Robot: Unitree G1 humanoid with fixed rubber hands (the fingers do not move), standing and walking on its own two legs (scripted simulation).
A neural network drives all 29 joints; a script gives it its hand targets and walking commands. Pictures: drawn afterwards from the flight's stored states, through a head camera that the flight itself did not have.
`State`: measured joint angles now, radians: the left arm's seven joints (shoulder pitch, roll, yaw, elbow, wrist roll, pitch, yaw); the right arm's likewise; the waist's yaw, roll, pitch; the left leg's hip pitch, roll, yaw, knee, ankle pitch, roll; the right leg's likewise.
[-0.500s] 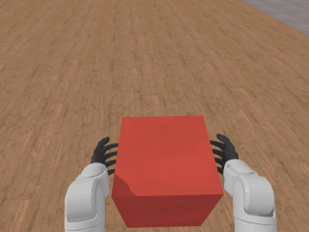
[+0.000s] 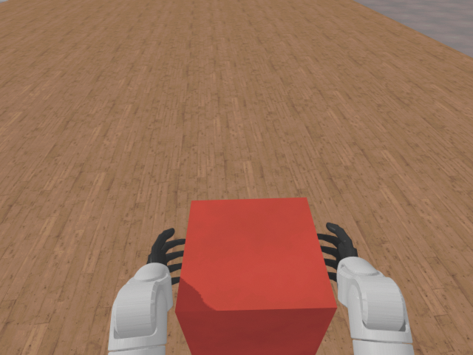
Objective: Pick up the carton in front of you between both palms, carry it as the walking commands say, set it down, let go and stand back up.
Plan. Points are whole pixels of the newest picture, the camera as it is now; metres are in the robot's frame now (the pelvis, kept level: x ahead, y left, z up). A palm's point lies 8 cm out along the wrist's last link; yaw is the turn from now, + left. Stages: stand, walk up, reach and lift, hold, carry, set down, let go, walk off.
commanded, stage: carry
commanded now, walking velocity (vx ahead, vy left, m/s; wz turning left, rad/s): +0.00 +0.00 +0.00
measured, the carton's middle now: (251, 285) +0.28 +0.00 -0.02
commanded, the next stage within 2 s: hold in 1.44 s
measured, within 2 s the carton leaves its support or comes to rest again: neither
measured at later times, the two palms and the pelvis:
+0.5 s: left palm (157, 292) +0.24 +0.15 +0.04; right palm (344, 288) +0.24 -0.14 +0.04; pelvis -0.05 +0.01 +0.00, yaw +0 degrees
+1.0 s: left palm (147, 305) +0.22 +0.16 +0.04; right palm (341, 299) +0.22 -0.13 +0.05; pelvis -0.06 +0.01 +0.00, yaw +0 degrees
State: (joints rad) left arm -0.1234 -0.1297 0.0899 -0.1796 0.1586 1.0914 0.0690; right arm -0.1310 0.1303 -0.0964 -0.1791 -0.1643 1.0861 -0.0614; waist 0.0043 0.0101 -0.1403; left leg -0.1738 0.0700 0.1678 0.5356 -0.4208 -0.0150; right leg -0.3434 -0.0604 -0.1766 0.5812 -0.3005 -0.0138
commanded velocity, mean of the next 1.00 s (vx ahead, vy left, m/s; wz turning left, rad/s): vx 0.00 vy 0.00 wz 0.00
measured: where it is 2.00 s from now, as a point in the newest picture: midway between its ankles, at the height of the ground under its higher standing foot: outside the picture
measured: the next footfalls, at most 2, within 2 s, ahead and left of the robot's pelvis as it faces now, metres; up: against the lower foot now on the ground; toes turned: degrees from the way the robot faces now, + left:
none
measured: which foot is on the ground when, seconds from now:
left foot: down 0.00-1.00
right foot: down 0.00-1.00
